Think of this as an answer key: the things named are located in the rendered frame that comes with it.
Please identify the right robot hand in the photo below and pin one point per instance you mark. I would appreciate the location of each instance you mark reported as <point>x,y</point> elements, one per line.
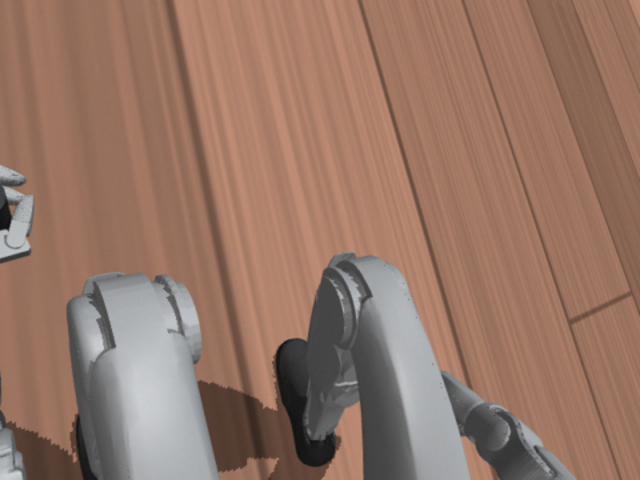
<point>462,398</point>

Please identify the left robot hand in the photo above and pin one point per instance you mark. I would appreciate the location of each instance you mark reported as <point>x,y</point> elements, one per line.
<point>13,242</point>

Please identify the left robot arm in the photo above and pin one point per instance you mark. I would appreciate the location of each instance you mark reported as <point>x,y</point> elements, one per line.
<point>11,460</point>

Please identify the can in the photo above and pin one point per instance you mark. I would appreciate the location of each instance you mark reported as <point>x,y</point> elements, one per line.
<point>5,215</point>

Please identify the left robot foot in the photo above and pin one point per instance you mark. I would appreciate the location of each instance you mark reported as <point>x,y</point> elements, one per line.
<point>83,458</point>

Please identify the right robot arm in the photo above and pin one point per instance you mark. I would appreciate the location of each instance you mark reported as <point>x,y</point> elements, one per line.
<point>512,448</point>

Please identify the right robot foot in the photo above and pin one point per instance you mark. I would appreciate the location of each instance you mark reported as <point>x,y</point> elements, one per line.
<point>293,377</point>

